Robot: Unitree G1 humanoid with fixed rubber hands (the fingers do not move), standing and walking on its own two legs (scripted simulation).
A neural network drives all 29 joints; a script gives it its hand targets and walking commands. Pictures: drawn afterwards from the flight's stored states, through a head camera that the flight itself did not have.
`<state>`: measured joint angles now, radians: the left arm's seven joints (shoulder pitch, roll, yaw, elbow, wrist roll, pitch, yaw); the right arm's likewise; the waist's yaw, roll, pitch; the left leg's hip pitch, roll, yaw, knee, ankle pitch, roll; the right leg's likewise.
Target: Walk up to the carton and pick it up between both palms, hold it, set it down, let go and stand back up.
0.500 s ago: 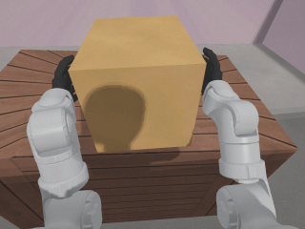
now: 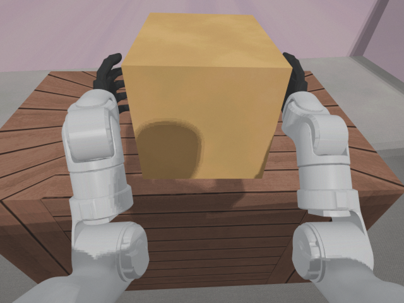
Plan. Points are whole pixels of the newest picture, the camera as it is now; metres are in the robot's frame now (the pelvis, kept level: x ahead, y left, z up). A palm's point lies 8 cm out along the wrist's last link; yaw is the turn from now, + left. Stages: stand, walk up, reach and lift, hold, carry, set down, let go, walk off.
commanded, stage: hold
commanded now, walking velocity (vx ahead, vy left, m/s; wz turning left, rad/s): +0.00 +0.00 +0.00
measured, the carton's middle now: (202, 90) +0.44 -0.02 +0.23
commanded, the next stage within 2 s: set down in 0.30 s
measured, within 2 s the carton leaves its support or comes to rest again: neither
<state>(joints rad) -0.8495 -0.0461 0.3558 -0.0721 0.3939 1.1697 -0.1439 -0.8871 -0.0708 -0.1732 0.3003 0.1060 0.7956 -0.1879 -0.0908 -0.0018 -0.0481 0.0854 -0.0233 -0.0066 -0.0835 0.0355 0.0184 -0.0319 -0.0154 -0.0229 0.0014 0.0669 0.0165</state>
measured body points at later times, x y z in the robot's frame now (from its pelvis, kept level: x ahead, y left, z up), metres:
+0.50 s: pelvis +0.03 -0.02 +0.00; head +0.02 -0.02 +0.45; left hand +0.39 +0.14 +0.24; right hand +0.41 -0.17 +0.24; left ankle +0.00 +0.11 -0.76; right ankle +0.05 -0.12 -0.76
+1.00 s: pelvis +0.03 +0.01 +0.00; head +0.07 +0.01 +0.45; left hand +0.43 +0.15 +0.19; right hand +0.44 -0.16 +0.17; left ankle +0.00 +0.11 -0.76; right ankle +0.05 -0.12 -0.76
